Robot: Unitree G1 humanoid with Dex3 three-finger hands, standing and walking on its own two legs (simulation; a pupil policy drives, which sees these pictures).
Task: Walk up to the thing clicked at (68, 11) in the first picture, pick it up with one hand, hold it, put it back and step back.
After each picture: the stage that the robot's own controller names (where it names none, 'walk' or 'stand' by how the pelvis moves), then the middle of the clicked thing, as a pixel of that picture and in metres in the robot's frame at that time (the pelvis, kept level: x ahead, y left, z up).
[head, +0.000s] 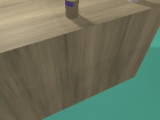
stand; out of the picture +0.79 +0.05 +0.14
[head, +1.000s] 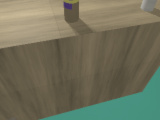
rise first; out of the picture +0.71 +0.08 +0.16
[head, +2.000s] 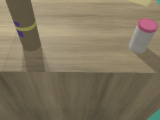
rise first; (23, 18) +0.49 +0.24 +0.16
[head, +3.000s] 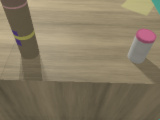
stand; (22, 27) +0.48 +0.21 +0.15
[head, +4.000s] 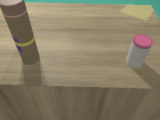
stand; (22, 34) +0.48 +0.22 +0.14
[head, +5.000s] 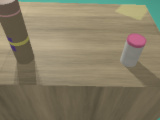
stand; (16, 33) +0.48 +0.23 +0.14
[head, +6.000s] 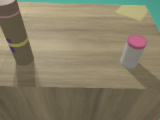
stand; (15, 34) +0.47 +0.24 +0.14
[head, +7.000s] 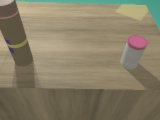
stand; (14, 35) +0.47 +0.24 +0.14
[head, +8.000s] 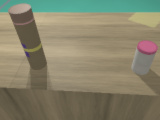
rise first; (30, 40) +0.47 +0.23 +0.14
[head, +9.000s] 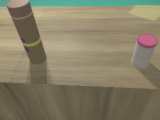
go down; (29, 35) +0.49 +0.23 +0.14
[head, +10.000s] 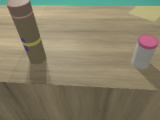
go down; (29, 34) +0.48 +0.23 +0.14
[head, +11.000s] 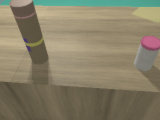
go down; (32, 34) +0.48 +0.22 +0.15
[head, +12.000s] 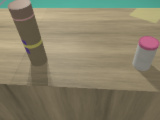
go down; (30, 36) +0.48 +0.23 +0.14
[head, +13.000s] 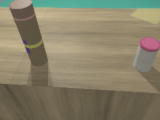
go down; (31, 36) +0.48 +0.22 +0.14
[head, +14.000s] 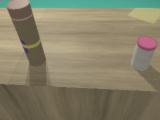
go down; (29, 36) +0.48 +0.23 +0.14
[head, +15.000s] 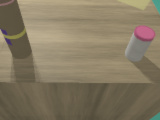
go down; (11, 24) +0.48 +0.21 +0.16
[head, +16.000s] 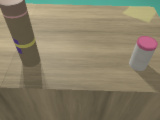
close in; (23, 35) +0.47 +0.21 +0.15
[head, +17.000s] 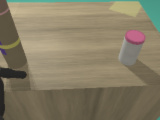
close; (6, 35) +0.46 +0.23 +0.17
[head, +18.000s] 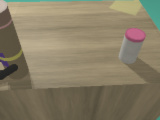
lift; (7, 46) +0.40 +0.21 +0.17
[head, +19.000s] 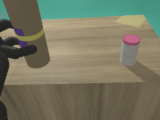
lift; (27, 24) +0.34 +0.13 +0.32
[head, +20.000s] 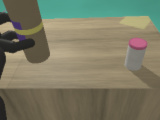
hold; (26, 17) +0.34 +0.14 +0.33
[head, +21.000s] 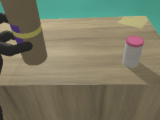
hold; (24, 20) +0.33 +0.14 +0.33
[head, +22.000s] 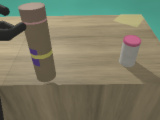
crouch; (40, 46) +0.40 +0.14 +0.20
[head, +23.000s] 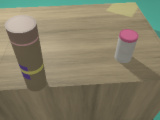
crouch; (30, 59) +0.37 +0.14 +0.16
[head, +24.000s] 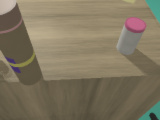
lower; (18, 49) +0.36 +0.15 +0.18
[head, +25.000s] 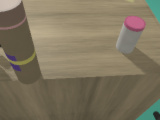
lower; (19, 47) +0.37 +0.15 +0.18
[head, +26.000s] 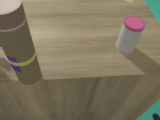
lower; (19, 48) +0.36 +0.15 +0.18
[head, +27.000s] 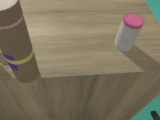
lower; (16, 46) +0.37 +0.15 +0.18
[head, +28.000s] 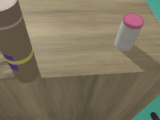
open; (16, 46) +0.37 +0.15 +0.18
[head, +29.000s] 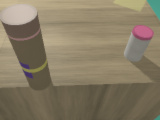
sink last; (32, 55) +0.35 +0.13 +0.17
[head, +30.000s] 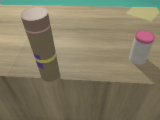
stand; (43, 49) +0.39 +0.15 +0.17
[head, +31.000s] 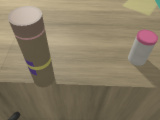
stand; (36, 54) +0.36 +0.15 +0.16
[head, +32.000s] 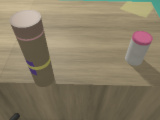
stand; (36, 54) +0.37 +0.15 +0.15
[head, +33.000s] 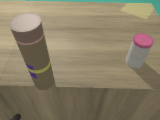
stand; (37, 58) +0.36 +0.15 +0.15
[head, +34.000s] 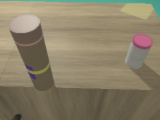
stand; (36, 59) +0.35 +0.15 +0.14
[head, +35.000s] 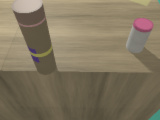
walk; (39, 42) +0.40 +0.14 +0.15
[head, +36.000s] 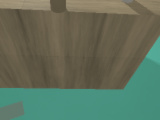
walk; out of the picture +0.70 +0.10 +0.16
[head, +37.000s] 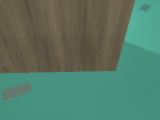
stand; out of the picture +1.02 +0.22 +0.16
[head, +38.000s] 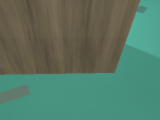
stand; out of the picture +0.99 +0.16 +0.15
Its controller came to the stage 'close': yes
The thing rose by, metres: 0.20
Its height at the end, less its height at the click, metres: +0.00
